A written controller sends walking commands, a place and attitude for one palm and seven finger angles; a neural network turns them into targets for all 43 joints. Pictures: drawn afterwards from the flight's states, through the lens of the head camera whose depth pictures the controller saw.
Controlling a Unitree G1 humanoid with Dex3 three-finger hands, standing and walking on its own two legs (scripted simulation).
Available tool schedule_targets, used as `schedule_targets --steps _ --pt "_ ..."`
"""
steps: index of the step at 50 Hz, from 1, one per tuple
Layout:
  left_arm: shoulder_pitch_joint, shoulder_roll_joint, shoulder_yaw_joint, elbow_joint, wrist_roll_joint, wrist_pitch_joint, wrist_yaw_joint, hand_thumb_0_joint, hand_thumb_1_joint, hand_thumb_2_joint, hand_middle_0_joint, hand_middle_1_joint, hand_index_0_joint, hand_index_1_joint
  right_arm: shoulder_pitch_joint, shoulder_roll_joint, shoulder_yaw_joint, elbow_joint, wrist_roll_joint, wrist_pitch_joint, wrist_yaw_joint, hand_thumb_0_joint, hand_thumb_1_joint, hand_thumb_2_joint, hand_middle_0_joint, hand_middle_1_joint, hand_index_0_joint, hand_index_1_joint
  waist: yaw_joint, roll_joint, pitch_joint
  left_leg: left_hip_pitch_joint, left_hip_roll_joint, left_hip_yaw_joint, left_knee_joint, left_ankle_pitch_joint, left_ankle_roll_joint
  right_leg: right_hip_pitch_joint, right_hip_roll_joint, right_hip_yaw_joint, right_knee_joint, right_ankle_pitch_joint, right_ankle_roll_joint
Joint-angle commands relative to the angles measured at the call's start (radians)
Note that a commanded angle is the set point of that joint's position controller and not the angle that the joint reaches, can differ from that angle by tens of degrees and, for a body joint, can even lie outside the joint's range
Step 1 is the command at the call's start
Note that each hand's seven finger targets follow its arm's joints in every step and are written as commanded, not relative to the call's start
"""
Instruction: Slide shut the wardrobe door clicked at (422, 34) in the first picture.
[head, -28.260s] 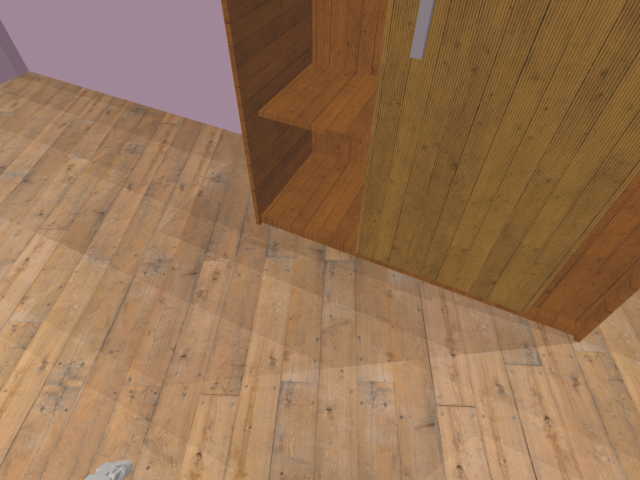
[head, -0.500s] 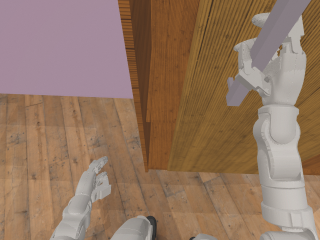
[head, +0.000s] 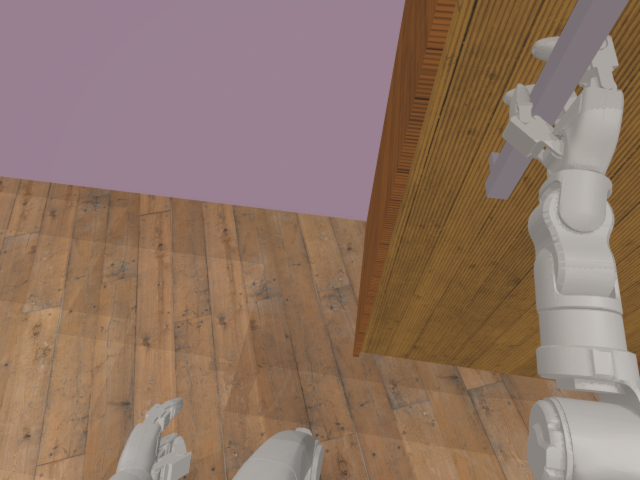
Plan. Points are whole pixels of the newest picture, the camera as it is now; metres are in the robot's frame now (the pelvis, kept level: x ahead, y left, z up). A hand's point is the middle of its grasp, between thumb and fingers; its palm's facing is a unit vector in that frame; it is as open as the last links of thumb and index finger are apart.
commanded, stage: step sideways, sliding the door along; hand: right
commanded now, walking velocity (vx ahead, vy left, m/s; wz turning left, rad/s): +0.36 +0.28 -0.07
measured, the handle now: (545, 80) +0.48 -0.18 +0.24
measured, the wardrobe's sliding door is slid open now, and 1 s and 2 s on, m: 0.00 0.00 0.00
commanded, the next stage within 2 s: stop walking and hold the door there in 0.44 s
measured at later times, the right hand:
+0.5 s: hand (510, 112) +0.45 -0.15 +0.22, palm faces +0.58 +0.81 -0.07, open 7.2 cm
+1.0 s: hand (514, 115) +0.45 -0.15 +0.22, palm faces +0.71 +0.68 -0.21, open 7.4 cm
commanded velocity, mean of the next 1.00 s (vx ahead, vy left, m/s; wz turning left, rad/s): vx -0.04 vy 0.09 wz -0.01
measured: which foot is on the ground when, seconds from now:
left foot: up 0.00-0.20, down 0.22-1.00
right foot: down 0.00-0.24, up 0.26-0.32, down 0.34-0.56, up 0.58-0.72, down 0.74-1.00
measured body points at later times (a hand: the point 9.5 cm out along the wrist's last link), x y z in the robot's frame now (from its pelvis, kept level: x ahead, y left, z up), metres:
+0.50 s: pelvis +0.06 +0.18 -0.01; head +0.12 +0.16 +0.43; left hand +0.26 +0.39 -0.12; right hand +0.41 -0.19 +0.23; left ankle +0.10 +0.29 -0.72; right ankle +0.01 -0.04 -0.73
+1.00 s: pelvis +0.11 +0.22 +0.00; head +0.16 +0.23 +0.45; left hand +0.32 +0.45 -0.09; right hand +0.41 -0.19 +0.23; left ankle +0.12 +0.31 -0.73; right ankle +0.10 +0.10 -0.73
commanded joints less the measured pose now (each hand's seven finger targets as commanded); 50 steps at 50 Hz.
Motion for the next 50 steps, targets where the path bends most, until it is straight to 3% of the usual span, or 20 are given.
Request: schedule_targets --steps 1,5,8,11,13,15,17,19,23,25,27,28,30,35,38,40,42,46,48,50 --pt "-0.066 0.159 0.031 -0.091 0.002 0.007 0.003 0.000 0.900 0.900 -0.200 -0.300 -0.200 -0.300 -0.573 -0.146 0.039 -0.253 -0.031 -0.093 0.045 0.000 -0.900 -0.900 0.450 1.400 0.450 1.400 -0.031 -0.107 -0.374 -0.288 0.188 -0.142 0.221 -0.112 -0.002 0.379 -0.460 0.307 -0.025 0.583 -0.254" --pt "-0.071 0.157 0.020 -0.127 -0.026 0.011 0.005 0.000 0.900 0.900 -0.200 -0.300 -0.200 -0.300 -0.670 -0.013 0.184 -0.211 -0.025 -0.088 0.073 0.000 -0.900 -0.900 0.450 1.400 0.450 1.400 -0.013 -0.327 -0.427 0.214 0.145 0.101 -0.298 0.027 -0.035 0.144 -0.305 0.044 0.005 0.523 -0.134" --pt "-0.084 0.131 0.004 -0.149 -0.058 -0.017 -0.006 0.000 0.900 0.900 -0.200 -0.300 -0.200 -0.300 -0.733 0.095 0.288 -0.222 -0.003 -0.076 0.086 0.000 -0.900 -0.900 0.450 1.400 0.450 1.400 0.007 -0.365 -0.432 0.404 0.090 0.176 -0.546 0.155 -0.046 0.095 -0.229 0.007 0.141 0.380 -0.072" --pt "-0.090 0.073 0.001 -0.118 -0.078 -0.047 -0.008 0.000 0.900 0.900 -0.200 -0.300 -0.200 -0.300 -0.741 -0.022 0.233 -0.237 -0.010 -0.063 0.058 0.000 -0.900 -0.900 0.450 1.400 0.450 1.400 0.012 0.014 -0.490 0.693 0.277 -0.016 -0.666 0.628 0.052 -0.171 -0.065 -0.034 0.449 0.087 -0.001" --pt "-0.094 0.118 0.012 -0.069 -0.064 -0.032 0.012 0.000 0.900 0.900 -0.200 -0.300 -0.200 -0.300 -0.736 -0.136 0.152 -0.210 -0.024 -0.041 0.030 0.000 -0.900 -0.900 0.450 1.400 0.450 1.400 -0.012 0.257 -0.487 0.632 0.353 -0.159 -0.631 0.643 0.124 -0.238 -0.023 0.056 0.519 -0.244 -0.010" --pt "-0.080 0.104 -0.001 -0.045 -0.059 -0.039 0.018 0.000 0.900 0.900 -0.200 -0.300 -0.200 -0.300 -0.762 -0.026 0.213 -0.278 0.001 -0.041 0.025 0.000 -0.900 -0.900 0.450 1.400 0.450 1.400 0.047 0.041 -0.501 0.483 0.292 0.010 -0.423 0.560 0.062 0.002 -0.022 0.040 0.089 -0.055 -0.025" --pt "-0.119 0.166 0.041 -0.094 -0.043 -0.031 0.006 0.000 0.900 0.900 -0.200 -0.300 -0.200 -0.300 -0.704 0.031 0.243 -0.324 0.035 -0.065 0.043 0.000 -0.900 -0.900 0.450 1.400 0.450 1.400 0.041 -0.508 -0.459 -0.007 0.140 0.102 -0.038 -0.077 -0.044 0.391 -0.390 0.417 -0.124 0.510 -0.151" --pt "-0.112 0.112 0.041 -0.097 -0.054 -0.015 -0.027 0.000 0.900 0.900 -0.200 -0.300 -0.200 -0.300 -0.740 -0.007 0.223 -0.357 0.025 -0.088 0.060 0.000 -0.900 -0.900 0.450 1.400 0.450 1.400 0.030 -0.413 -0.373 -0.102 0.171 0.015 -0.014 -0.167 -0.029 0.423 -0.392 0.372 -0.015 0.746 -0.222" --pt "-0.087 0.153 0.047 -0.153 -0.056 -0.020 -0.055 0.000 0.900 0.900 -0.200 -0.300 -0.200 -0.300 -0.607 -0.091 0.157 -0.351 0.008 -0.081 0.068 0.000 -0.900 -0.900 0.450 1.400 0.450 1.400 0.009 -0.419 -0.452 0.232 0.104 0.120 -0.458 0.041 -0.030 0.371 -0.290 0.099 0.179 0.843 -0.081" --pt "-0.105 0.157 0.038 -0.180 -0.064 -0.030 -0.059 0.000 0.900 0.900 -0.200 -0.300 -0.200 -0.300 -0.564 -0.149 0.121 -0.374 -0.006 -0.082 0.080 0.000 -0.900 -0.900 0.450 1.400 0.450 1.400 -0.012 -0.240 -0.465 0.519 0.116 0.124 -0.630 0.401 -0.039 0.157 -0.218 0.054 0.285 0.638 -0.031" --pt "-0.126 0.123 0.043 -0.178 -0.067 -0.051 -0.044 0.000 0.900 0.900 -0.200 -0.300 -0.200 -0.300 -0.473 -0.211 0.089 -0.371 -0.020 -0.065 0.071 0.000 -0.900 -0.900 0.450 1.400 0.450 1.400 0.007 0.002 -0.426 0.640 0.313 -0.070 -0.580 1.110 0.046 -0.116 -0.054 -0.012 0.439 0.054 0.024" --pt "-0.042 0.184 0.061 -0.088 -0.038 -0.042 -0.021 0.000 0.900 0.900 -0.200 -0.300 -0.200 -0.300 -0.243 -0.805 -0.486 0.012 -0.059 -0.050 0.030 0.000 -0.900 -0.900 0.450 1.400 0.450 1.400 -0.043 0.176 -0.425 0.640 0.379 -0.197 -0.566 1.276 0.089 -0.271 -0.015 0.005 0.576 -0.292 0.026" --pt "-0.080 0.130 0.019 -0.130 -0.050 -0.058 -0.012 0.000 0.900 0.900 -0.200 -0.300 -0.200 -0.300 -0.344 -0.579 -0.272 -0.231 -0.047 -0.074 0.053 0.000 -0.900 -0.900 0.450 1.400 0.450 1.400 -0.060 0.097 -0.451 0.699 0.457 -0.243 -0.552 1.251 0.126 -0.331 -0.022 0.118 0.588 -0.390 0.011" --pt "-0.099 0.134 0.002 -0.152 -0.045 -0.079 0.035 0.000 0.900 0.900 -0.200 -0.300 -0.200 -0.300 -0.216 -0.549 -0.310 -0.350 -0.052 -0.112 0.006 0.000 -0.900 -0.900 0.450 1.400 0.450 1.400 -0.039 0.036 -0.557 0.702 0.360 -0.101 -0.458 1.186 0.021 -0.028 -0.002 0.001 -0.034 0.140 0.004" --pt "-0.087 0.189 0.019 -0.167 -0.062 -0.071 0.012 0.000 0.900 0.900 -0.200 -0.300 -0.200 -0.300 -0.131 -0.473 -0.256 -0.369 -0.041 -0.117 0.016 0.000 -0.900 -0.900 0.450 1.400 0.450 1.400 -0.041 -0.175 -0.526 0.338 0.234 -0.055 -0.489 0.505 -0.067 0.289 -0.228 0.133 0.045 0.889 -0.088" --pt "-0.096 0.176 0.008 -0.187 -0.040 -0.092 0.009 0.000 0.900 0.900 -0.200 -0.300 -0.200 -0.300 -0.085 -0.518 -0.303 -0.389 -0.063 -0.130 0.009 0.000 -0.900 -0.900 0.450 1.400 0.450 1.400 -0.030 -0.340 -0.485 0.214 0.167 0.012 -0.485 0.101 -0.049 0.380 -0.259 0.137 0.030 1.061 -0.098" --pt "-0.099 0.174 0.002 -0.189 -0.027 -0.096 0.010 0.000 0.900 0.900 -0.200 -0.300 -0.200 -0.300 -0.074 -0.540 -0.316 -0.404 -0.067 -0.135 0.007 0.000 -0.900 -0.900 0.450 1.400 0.450 1.400 -0.032 -0.373 -0.443 0.187 0.155 0.024 -0.519 0.065 -0.036 0.390 -0.246 0.116 0.034 1.045 -0.086" --pt "-0.087 0.190 0.004 -0.195 -0.033 -0.081 0.022 0.000 0.900 0.900 -0.200 -0.300 -0.200 -0.300 0.000 -0.597 -0.380 -0.321 -0.057 -0.124 0.008 0.000 -0.900 -0.900 0.450 1.400 0.450 1.400 -0.035 -0.150 -0.475 0.411 0.210 -0.066 -0.616 0.696 -0.023 0.197 -0.156 0.050 0.130 0.725 -0.030" --pt "-0.079 0.190 0.010 -0.186 -0.037 -0.069 0.033 0.000 0.900 0.900 -0.200 -0.300 -0.200 -0.300 -0.015 -0.592 -0.371 -0.280 -0.055 -0.106 0.008 0.000 -0.900 -0.900 0.450 1.400 0.450 1.400 -0.032 -0.014 -0.480 0.571 0.324 -0.200 -0.586 1.156 0.016 -0.032 -0.052 0.028 0.210 0.213 0.008" --pt "-0.061 0.172 0.000 -0.164 -0.032 -0.068 0.037 0.000 0.900 0.900 -0.200 -0.300 -0.200 -0.300 0.001 -0.615 -0.405 -0.204 -0.061 -0.104 0.006 0.000 -0.900 -0.900 0.450 1.400 0.450 1.400 -0.043 0.006 -0.458 0.611 0.379 -0.210 -0.607 1.123 0.022 -0.168 -0.011 0.090 0.202 -0.127 -0.002"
